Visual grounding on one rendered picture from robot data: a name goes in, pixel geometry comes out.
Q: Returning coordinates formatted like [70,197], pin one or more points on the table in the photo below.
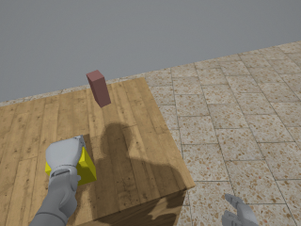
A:
[141,177]

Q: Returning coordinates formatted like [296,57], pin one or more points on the robot right hand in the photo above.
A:
[244,212]

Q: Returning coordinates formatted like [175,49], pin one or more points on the robot left hand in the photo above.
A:
[65,152]

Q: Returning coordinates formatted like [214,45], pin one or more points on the sponge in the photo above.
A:
[85,168]

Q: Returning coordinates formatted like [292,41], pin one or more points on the left robot forearm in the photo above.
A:
[59,203]

